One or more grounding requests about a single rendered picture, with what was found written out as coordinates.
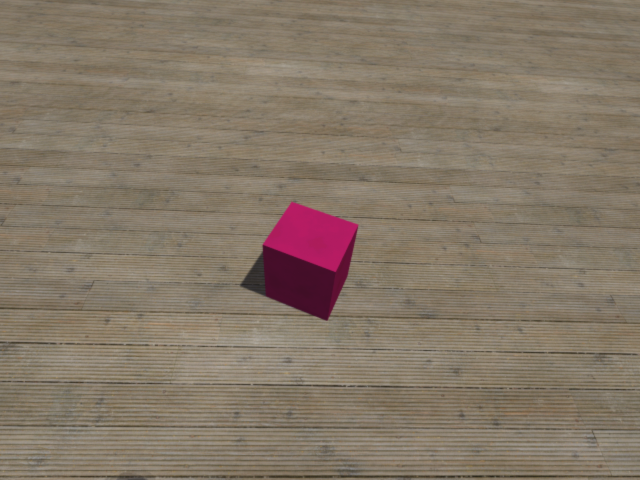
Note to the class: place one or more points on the carton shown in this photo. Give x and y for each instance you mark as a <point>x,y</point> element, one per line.
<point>307,258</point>

